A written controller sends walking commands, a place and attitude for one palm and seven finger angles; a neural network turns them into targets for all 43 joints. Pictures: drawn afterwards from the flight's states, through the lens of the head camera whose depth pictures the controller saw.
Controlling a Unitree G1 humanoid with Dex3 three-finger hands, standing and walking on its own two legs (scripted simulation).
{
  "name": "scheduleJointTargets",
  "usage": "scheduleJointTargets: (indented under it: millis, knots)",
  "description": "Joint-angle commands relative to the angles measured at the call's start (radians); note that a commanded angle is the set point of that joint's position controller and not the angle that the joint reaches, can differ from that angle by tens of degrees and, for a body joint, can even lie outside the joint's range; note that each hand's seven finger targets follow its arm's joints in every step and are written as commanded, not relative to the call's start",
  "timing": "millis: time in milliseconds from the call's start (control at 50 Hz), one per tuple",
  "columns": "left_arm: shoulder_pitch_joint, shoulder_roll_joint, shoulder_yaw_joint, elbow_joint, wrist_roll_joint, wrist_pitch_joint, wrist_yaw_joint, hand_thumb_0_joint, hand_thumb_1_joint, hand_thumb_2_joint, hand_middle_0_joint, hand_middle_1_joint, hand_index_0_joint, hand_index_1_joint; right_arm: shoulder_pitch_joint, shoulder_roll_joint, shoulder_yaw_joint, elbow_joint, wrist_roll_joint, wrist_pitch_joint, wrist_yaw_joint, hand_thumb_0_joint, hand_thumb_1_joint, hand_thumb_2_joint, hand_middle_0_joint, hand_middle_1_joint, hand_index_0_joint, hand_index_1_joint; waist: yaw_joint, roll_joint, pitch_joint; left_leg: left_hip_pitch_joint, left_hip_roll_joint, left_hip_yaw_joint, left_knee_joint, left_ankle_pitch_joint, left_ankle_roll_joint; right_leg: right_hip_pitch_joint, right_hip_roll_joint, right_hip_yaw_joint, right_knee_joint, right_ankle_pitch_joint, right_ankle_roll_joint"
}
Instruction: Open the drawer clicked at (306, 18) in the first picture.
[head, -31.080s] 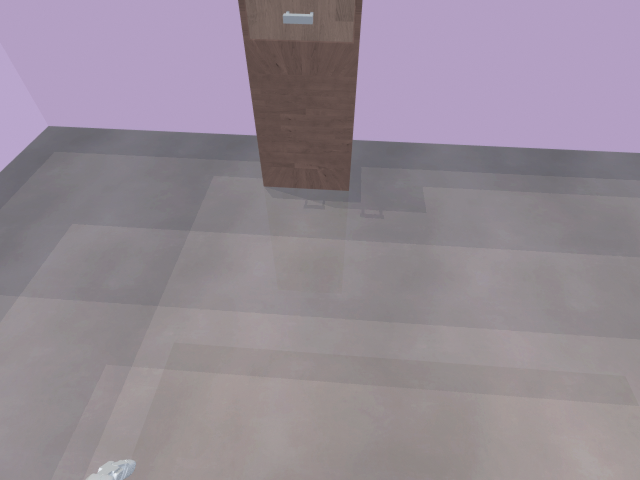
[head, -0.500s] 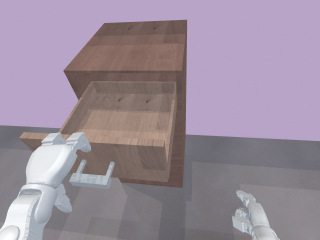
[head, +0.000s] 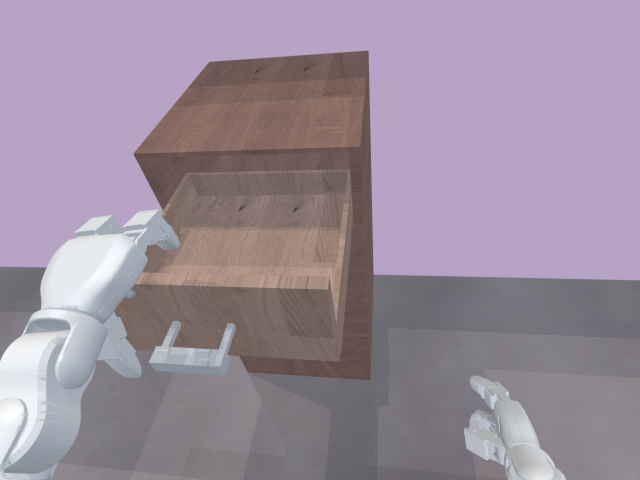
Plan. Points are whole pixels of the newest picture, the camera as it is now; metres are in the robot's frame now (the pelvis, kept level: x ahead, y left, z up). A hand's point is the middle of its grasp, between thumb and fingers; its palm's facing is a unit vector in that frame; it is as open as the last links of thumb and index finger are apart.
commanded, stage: lift the hand off the handle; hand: left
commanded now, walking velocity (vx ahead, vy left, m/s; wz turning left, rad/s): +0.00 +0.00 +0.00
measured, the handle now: (196, 345) +0.27 +0.23 +0.02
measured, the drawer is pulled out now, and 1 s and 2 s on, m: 0.30 0.30 0.30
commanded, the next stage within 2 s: draw the hand back to the body in 0.02 s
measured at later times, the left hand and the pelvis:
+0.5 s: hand (113, 329) +0.21 +0.25 +0.15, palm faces +0.06 -0.05 -1.00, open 13.9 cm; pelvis -0.01 -0.01 +0.00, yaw +1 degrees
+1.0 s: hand (106, 305) +0.21 +0.23 +0.20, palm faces +0.43 -0.84 -0.33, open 13.0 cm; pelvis +0.01 +0.00 +0.00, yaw +0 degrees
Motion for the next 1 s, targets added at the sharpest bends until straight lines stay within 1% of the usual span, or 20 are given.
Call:
scheduleJointTargets:
  millis: [0,20,40,100,320,380,400,420,500,520,600,680,700,720,740,760,800,820,900,980]
  knots:
    - [-0.121,0.264,0.224,-0.248,-0.009,-0.047,0.019,0.000,-0.500,0.300,-0.300,-1.200,-0.300,-1.200,-0.201,-0.087,-0.035,-0.187,0.007,-0.056,0.008,0.000,-0.900,-0.900,0.200,0.300,0.200,0.300,0.022,-0.070,-0.173,0.059,-0.014,0.022,-0.036,0.206,0.018,0.045,0.036,-0.015,-0.059,0.213,-0.005]
    - [-0.123,0.210,0.172,-0.238,0.010,-0.052,0.023,0.000,-0.500,0.300,-0.300,-1.200,-0.300,-1.200,-0.195,-0.067,-0.021,-0.197,-0.001,-0.058,0.014,0.000,-0.900,-0.900,0.200,0.300,0.200,0.300,0.028,-0.077,-0.169,0.054,-0.024,0.025,-0.033,0.208,0.019,0.031,0.029,-0.023,-0.053,0.193,-0.005]
    - [-0.088,0.209,0.188,-0.175,0.003,-0.052,0.031,0.000,-0.500,0.300,-0.300,-1.200,-0.300,-1.200,-0.179,-0.070,-0.034,-0.172,0.000,-0.052,0.013,0.000,-0.900,-0.900,0.200,0.300,0.200,0.300,0.014,-0.101,-0.118,0.043,-0.016,0.026,-0.043,0.185,0.019,0.008,0.036,-0.027,-0.069,0.169,-0.002]
    - [-0.143,0.268,0.266,-0.218,-0.008,-0.071,0.067,0.000,-0.500,0.300,-0.300,-1.200,-0.300,-1.200,-0.190,-0.080,-0.035,-0.182,0.006,-0.067,0.015,0.000,-0.900,-0.900,0.200,0.300,0.200,0.300,0.028,-0.076,-0.143,0.044,-0.015,0.021,-0.029,0.167,0.015,0.013,0.036,-0.016,-0.069,0.153,-0.007]
    - [-0.131,0.223,0.181,-0.209,-0.002,-0.075,0.056,0.000,-0.500,0.300,-0.300,-1.200,-0.300,-1.200,-0.173,-0.077,-0.031,-0.178,-0.002,-0.086,0.003,0.000,-0.900,-0.900,0.200,0.300,0.200,0.300,0.005,-0.073,-0.161,0.059,-0.031,0.025,-0.011,0.149,0.022,-0.011,0.022,-0.008,-0.076,0.149,0.004]
    - [-0.079,0.271,0.235,-0.213,-0.002,-0.090,0.050,0.000,-0.500,0.300,-0.300,-1.200,-0.300,-1.200,-0.168,-0.085,-0.039,-0.175,-0.005,-0.080,-0.006,0.000,-0.900,-0.900,0.200,0.300,0.200,0.300,0.012,-0.110,-0.146,0.056,-0.028,0.022,-0.013,0.150,0.025,-0.005,0.022,-0.010,-0.077,0.162,0.008]
    - [-0.074,0.305,0.277,-0.238,-0.025,-0.098,0.053,0.000,-0.500,0.300,-0.300,-1.200,-0.300,-1.200,-0.188,-0.090,-0.038,-0.178,0.002,-0.086,-0.009,0.000,-0.900,-0.900,0.200,0.300,0.200,0.300,0.015,-0.075,-0.150,0.056,-0.023,0.022,-0.006,0.141,0.022,0.005,0.023,0.001,-0.078,0.162,0.003]
    - [-0.073,0.265,0.244,-0.224,-0.013,-0.105,0.052,0.000,-0.500,0.300,-0.300,-1.200,-0.300,-1.200,-0.173,-0.074,-0.027,-0.183,-0.009,-0.086,-0.007,0.000,-0.900,-0.900,0.200,0.300,0.200,0.300,0.019,-0.100,-0.160,0.051,-0.033,0.021,-0.003,0.151,0.024,0.004,0.018,-0.011,-0.069,0.158,0.006]
    - [-0.026,0.305,0.324,-0.256,-0.049,-0.132,0.075,0.000,-0.500,0.300,-0.300,-1.200,-0.300,-1.200,-0.173,-0.084,-0.042,-0.180,0.001,-0.093,-0.008,0.000,-0.900,-0.900,0.200,0.300,0.200,0.300,0.020,-0.061,-0.143,0.055,-0.022,0.020,0.005,0.153,0.017,-0.006,0.025,-0.009,-0.075,0.163,0.002]
    - [-0.017,0.263,0.285,-0.245,-0.044,-0.134,0.077,0.000,-0.500,0.300,-0.300,-1.200,-0.300,-1.200,-0.164,-0.071,-0.032,-0.189,-0.008,-0.093,-0.004,0.000,-0.900,-0.900,0.200,0.300,0.200,0.300,0.025,-0.067,-0.141,0.047,-0.031,0.021,0.004,0.149,0.018,-0.012,0.019,-0.018,-0.071,0.146,0.004]
    - [0.029,0.290,0.332,-0.226,-0.066,-0.124,0.086,0.000,-0.500,0.300,-0.300,-1.200,-0.300,-1.200,-0.168,-0.089,-0.045,-0.180,0.003,-0.090,-0.003,0.000,-0.900,-0.900,0.200,0.300,0.200,0.300,0.017,-0.070,-0.104,0.030,-0.020,0.023,0.011,0.143,0.013,-0.023,0.024,-0.011,-0.073,0.161,0.004]
    - [0.053,0.250,0.273,-0.256,-0.044,-0.109,0.081,0.000,-0.500,0.300,-0.300,-1.200,-0.300,-1.200,-0.154,-0.089,-0.045,-0.194,-0.005,-0.083,0.001,0.000,-0.900,-0.900,0.200,0.300,0.200,0.300,0.014,-0.063,-0.126,0.036,-0.026,0.022,0.003,0.147,0.017,-0.029,0.022,-0.022,-0.065,0.150,0.007]
    - [0.054,0.276,0.303,-0.273,-0.063,-0.111,0.081,0.000,-0.500,0.300,-0.300,-1.200,-0.300,-1.200,-0.172,-0.093,-0.044,-0.193,0.002,-0.090,-0.002,0.000,-0.900,-0.900,0.200,0.300,0.200,0.300,0.011,-0.063,-0.129,0.036,-0.020,0.021,0.010,0.139,0.015,-0.019,0.023,-0.012,-0.066,0.156,0.003]
    - [-0.031,-0.132,0.274,-0.306,-0.738,-0.219,0.136,0.000,-0.465,0.315,-0.298,-1.178,-0.298,-1.178,-0.084,-0.007,-0.040,-0.238,0.003,-0.162,-0.022,0.000,-0.900,-0.900,0.200,0.300,0.200,0.300,-0.087,-0.181,-0.046,0.118,0.012,0.030,0.010,0.074,0.041,-0.057,0.039,-0.035,-0.109,0.140,-0.008]
    - [0.108,-0.042,0.323,-0.210,-0.757,-0.252,0.173,0.000,-0.430,0.330,-0.295,-1.155,-0.295,-1.155,-0.063,-0.044,-0.038,-0.195,-0.012,-0.195,-0.035,0.000,-0.900,-0.900,0.200,0.300,0.200,0.300,-0.069,-0.237,-0.020,0.111,0.029,0.016,-0.002,0.034,0.038,-0.063,0.039,-0.033,-0.105,0.095,-0.004]
    - [0.142,-0.035,0.336,-0.217,-0.762,-0.267,0.186,0.000,-0.395,0.345,-0.292,-1.133,-0.292,-1.133,-0.077,-0.049,-0.038,-0.189,-0.014,-0.207,-0.037,0.000,-0.900,-0.900,0.200,0.300,0.200,0.300,-0.060,-0.174,-0.014,0.097,0.021,0.015,-0.013,0.005,0.032,-0.062,0.036,-0.030,-0.112,0.064,-0.008]
    - [0.084,0.045,0.435,-0.351,-0.835,-0.314,0.222,0.000,-0.325,0.375,-0.287,-1.087,-0.287,-1.087,-0.073,-0.059,-0.040,-0.172,-0.020,-0.232,-0.059,0.000,-0.900,-0.900,0.200,0.300,0.200,0.300,-0.041,-0.177,-0.075,0.116,0.017,0.012,-0.028,0.026,0.027,-0.013,0.021,-0.023,-0.124,0.059,-0.004]
    - [0.035,0.015,0.419,-0.432,-0.836,-0.343,0.235,0.000,-0.290,0.390,-0.285,-1.065,-0.285,-1.065,-0.070,-0.042,-0.038,-0.181,-0.025,-0.254,-0.064,0.000,-0.900,-0.900,0.200,0.300,0.200,0.300,-0.033,-0.080,-0.146,0.142,0.010,0.018,-0.032,0.041,0.026,0.012,0.011,-0.016,-0.118,0.066,-0.006]
    - [0.139,-0.027,0.410,-0.428,-0.842,-0.362,0.266,0.000,-0.150,0.450,-0.275,-0.975,-0.275,-0.975,-0.031,-0.039,-0.035,-0.144,-0.034,-0.292,-0.060,0.000,-0.900,-0.900,0.200,0.300,0.200,0.300,-0.027,0.049,-0.083,0.121,0.013,0.019,-0.058,0.122,0.008,0.032,0.014,-0.020,-0.117,0.140,-0.023]
    - [0.183,-0.087,0.373,-0.373,-0.848,-0.352,0.256,0.000,-0.010,0.510,-0.265,-0.885,-0.265,-0.885,-0.015,-0.037,-0.039,-0.134,-0.033,-0.290,-0.044,0.000,-0.900,-0.900,0.200,0.300,0.200,0.300,-0.032,0.023,-0.015,0.094,0.018,0.016,-0.065,0.193,0.005,0.036,0.019,-0.026,-0.112,0.210,-0.022]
